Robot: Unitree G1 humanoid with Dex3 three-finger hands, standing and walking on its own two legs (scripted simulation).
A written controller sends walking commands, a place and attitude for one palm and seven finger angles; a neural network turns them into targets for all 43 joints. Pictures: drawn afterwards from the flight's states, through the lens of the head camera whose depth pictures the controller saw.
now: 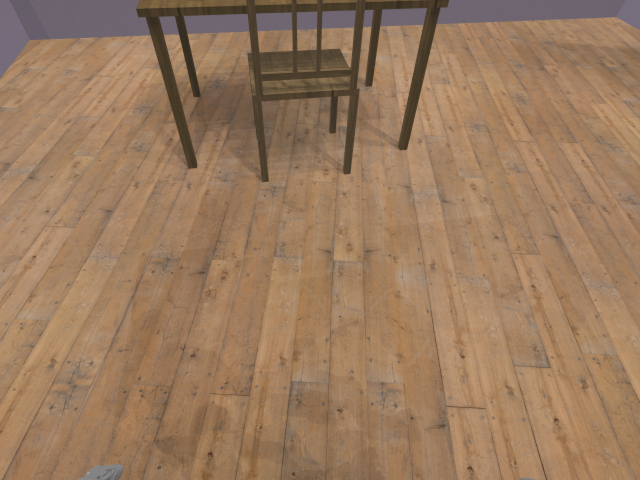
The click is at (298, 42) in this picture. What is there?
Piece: chair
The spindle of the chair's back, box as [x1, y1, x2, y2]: [292, 0, 297, 71]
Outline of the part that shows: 292,0 293,70 297,71 296,0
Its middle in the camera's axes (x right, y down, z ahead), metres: -0.10 -0.75 +1.42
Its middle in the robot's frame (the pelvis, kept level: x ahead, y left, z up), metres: +1.56 +0.17 -0.10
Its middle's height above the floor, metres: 0.67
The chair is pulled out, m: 0.00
